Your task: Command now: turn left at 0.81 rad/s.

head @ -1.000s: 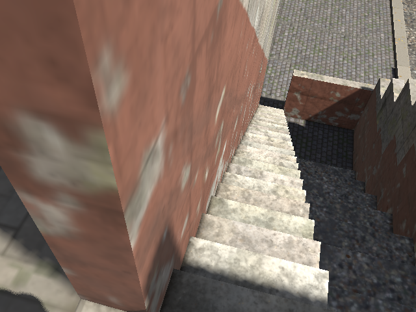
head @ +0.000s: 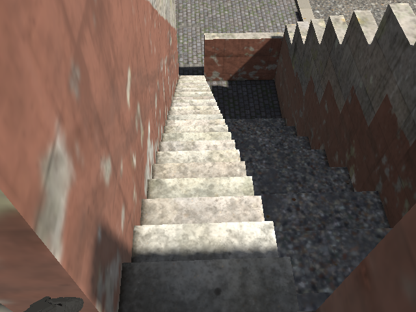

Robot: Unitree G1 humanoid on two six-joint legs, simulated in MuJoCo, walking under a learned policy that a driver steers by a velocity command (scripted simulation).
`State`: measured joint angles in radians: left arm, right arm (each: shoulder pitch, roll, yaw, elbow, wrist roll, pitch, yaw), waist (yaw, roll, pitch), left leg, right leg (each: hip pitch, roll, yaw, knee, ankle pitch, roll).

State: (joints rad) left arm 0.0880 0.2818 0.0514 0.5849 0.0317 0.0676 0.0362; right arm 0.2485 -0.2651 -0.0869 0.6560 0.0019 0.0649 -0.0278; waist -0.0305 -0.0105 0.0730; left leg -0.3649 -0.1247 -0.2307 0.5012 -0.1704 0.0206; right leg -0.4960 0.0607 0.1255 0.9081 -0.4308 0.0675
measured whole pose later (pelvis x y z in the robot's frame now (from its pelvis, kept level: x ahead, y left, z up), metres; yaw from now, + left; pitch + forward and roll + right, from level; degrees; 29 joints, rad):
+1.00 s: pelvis -0.04 -0.07 -0.02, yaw -3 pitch +2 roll +0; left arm 0.18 0.29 0.09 0.61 0.02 0.05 0.02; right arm 0.20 -0.25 -0.04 0.68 -0.02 0.05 -0.02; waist 0.01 0.03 0.06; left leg -0.38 0.14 0.16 0.94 -0.52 -0.05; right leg -0.40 0.03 -0.04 0.70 -0.32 -0.06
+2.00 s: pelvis -0.03 -0.06 +0.00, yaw +17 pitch +2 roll +0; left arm 0.04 0.27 0.02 0.63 0.00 0.05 0.04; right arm 0.29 -0.29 -0.11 0.67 -0.01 0.04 0.00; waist -0.06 0.00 0.07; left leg -0.27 -0.22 -0.40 0.52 -0.23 0.02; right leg -0.34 0.09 0.14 0.54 -0.29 0.01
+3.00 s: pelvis +0.01 -0.04 +0.00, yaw -16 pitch +3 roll +2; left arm 0.25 0.22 0.05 0.65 0.01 0.04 0.06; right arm 0.13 -0.23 -0.01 0.57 -0.04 0.07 -0.04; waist 0.00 0.03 0.07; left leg -0.76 0.04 -0.08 1.36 -0.24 -0.07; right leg -0.37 0.12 0.13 0.60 -0.25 -0.09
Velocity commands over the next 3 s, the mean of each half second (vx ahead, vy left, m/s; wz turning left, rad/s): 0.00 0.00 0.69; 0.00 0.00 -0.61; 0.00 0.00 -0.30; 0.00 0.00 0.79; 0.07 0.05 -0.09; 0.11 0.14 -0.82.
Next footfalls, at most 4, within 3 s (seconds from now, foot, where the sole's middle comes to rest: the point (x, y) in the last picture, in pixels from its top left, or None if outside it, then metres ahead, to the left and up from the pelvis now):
0.10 right None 0.07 -0.11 -0.77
0.56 left None -0.05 0.07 -0.77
0.96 right None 0.01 -0.16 -0.77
1.50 left None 0.00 0.05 -0.77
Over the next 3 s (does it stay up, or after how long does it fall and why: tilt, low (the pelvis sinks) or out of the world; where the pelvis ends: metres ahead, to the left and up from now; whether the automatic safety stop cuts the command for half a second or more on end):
stays up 0.01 -0.04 0.00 its command is cut before an obstacle from the start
